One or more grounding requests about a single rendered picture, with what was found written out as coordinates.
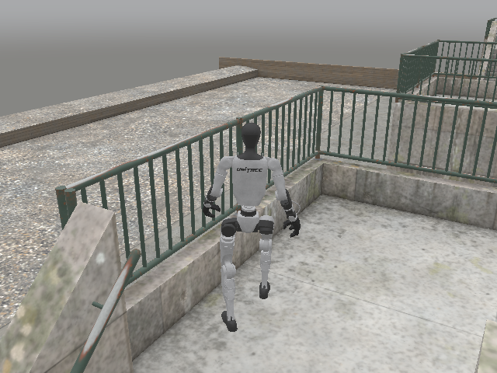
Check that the humanoid robot torso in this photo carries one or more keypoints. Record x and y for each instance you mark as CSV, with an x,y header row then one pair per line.
x,y
249,187

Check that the right robot upper arm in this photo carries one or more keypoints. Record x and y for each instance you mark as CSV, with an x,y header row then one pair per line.
x,y
278,178

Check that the right robot hand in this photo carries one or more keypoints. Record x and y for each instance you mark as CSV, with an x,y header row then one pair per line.
x,y
294,225

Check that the left robot hand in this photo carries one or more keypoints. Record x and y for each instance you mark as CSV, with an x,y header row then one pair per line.
x,y
206,210

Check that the robot left forearm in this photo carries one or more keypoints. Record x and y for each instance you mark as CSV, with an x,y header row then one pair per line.
x,y
209,200

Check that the robot right forearm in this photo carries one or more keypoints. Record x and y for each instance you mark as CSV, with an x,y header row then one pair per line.
x,y
288,208

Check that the left robot upper arm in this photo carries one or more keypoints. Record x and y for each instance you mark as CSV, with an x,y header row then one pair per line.
x,y
220,175

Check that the robot left shin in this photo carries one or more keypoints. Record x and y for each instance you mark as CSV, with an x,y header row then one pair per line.
x,y
228,289

